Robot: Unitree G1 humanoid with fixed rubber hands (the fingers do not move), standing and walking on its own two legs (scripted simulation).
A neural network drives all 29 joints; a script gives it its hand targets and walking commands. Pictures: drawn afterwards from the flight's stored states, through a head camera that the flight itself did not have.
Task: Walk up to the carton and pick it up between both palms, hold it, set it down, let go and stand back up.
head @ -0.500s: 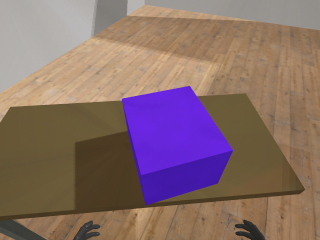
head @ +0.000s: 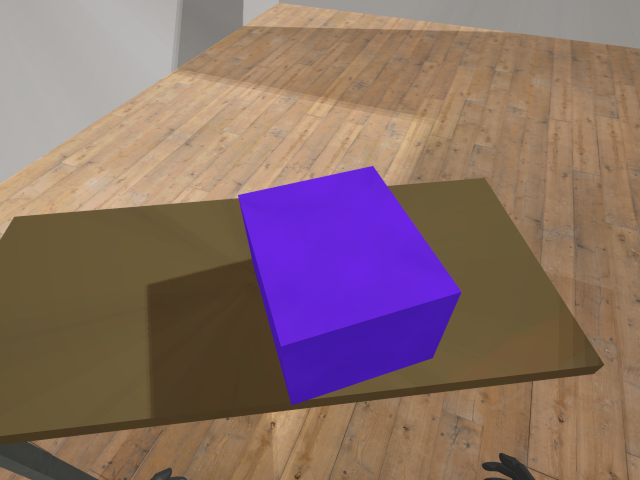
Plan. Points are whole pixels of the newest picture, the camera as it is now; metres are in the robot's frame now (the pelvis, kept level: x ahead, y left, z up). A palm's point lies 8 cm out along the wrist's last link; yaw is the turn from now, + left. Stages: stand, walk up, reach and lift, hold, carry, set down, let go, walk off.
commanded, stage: stand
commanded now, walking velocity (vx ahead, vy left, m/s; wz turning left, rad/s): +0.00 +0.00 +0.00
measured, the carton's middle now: (335, 276) +0.47 -0.01 -0.06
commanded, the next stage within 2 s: none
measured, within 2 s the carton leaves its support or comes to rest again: neither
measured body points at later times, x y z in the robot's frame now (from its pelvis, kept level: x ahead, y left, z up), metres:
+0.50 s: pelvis +0.00 +0.00 +0.00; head +0.02 +0.00 +0.45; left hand +0.12 +0.23 -0.11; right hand +0.12 -0.24 -0.11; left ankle +0.00 +0.11 -0.72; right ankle +0.01 -0.13 -0.72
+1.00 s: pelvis +0.01 +0.00 +0.01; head +0.03 +0.01 +0.45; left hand +0.13 +0.24 -0.11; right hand +0.12 -0.24 -0.11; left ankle +0.00 +0.11 -0.72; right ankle +0.01 -0.13 -0.72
